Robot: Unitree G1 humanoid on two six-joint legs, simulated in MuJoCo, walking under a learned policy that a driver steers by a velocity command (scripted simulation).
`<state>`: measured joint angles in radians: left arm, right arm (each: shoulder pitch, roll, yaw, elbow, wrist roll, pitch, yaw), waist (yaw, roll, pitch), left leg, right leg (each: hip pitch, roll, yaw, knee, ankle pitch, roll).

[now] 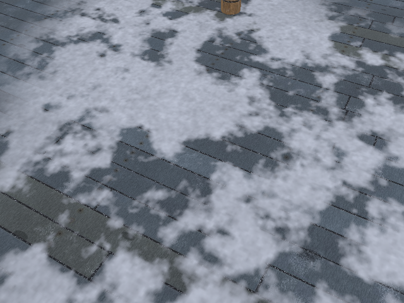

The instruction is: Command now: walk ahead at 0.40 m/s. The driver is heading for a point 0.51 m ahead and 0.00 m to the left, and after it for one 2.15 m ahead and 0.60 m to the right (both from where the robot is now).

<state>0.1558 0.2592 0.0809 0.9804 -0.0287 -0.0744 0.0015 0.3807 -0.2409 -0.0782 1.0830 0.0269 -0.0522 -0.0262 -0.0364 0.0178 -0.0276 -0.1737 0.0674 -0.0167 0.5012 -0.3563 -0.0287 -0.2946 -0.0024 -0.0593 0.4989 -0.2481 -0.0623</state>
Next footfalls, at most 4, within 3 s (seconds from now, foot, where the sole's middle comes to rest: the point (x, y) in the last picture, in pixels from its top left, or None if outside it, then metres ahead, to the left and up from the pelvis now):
0.46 left None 0.39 0.15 -0.77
0.96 right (231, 289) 0.56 -0.07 -0.77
1.42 left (166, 279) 0.61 0.15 -0.77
1.78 right None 0.47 -0.07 -0.77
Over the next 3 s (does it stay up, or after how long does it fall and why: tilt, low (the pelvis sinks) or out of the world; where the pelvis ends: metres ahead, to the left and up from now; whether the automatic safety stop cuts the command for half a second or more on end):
stays up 0.84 -0.16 0.01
